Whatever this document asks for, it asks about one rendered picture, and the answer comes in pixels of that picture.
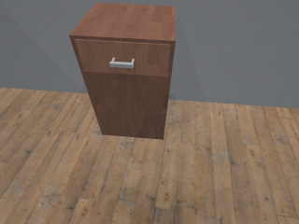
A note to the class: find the handle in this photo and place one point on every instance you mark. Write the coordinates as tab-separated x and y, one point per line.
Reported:
121	64

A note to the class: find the drawer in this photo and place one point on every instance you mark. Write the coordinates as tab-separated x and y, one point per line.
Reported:
150	58

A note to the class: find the cabinet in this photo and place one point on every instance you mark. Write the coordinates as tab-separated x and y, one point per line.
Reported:
126	104

